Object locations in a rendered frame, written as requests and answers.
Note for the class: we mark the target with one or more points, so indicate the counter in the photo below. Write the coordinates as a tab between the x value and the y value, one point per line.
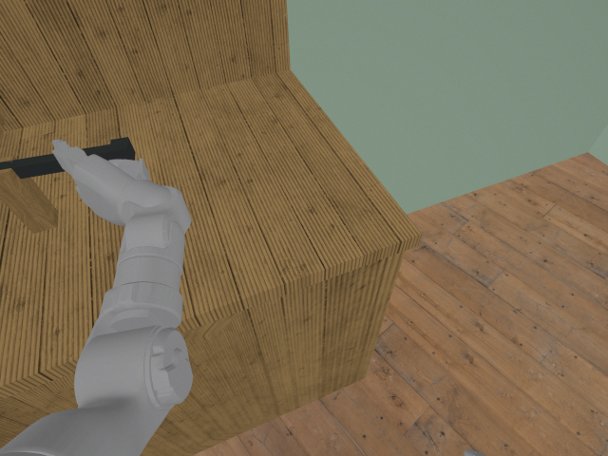
294	245

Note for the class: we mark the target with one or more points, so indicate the robot left forearm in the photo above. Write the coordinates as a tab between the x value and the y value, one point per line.
146	289

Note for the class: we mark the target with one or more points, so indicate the robot left upper arm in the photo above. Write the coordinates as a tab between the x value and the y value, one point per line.
126	383

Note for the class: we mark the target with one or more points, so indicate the left robot hand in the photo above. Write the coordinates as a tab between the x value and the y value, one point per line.
99	182

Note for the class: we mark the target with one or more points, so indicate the tap lever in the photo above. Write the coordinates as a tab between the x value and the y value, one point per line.
47	164

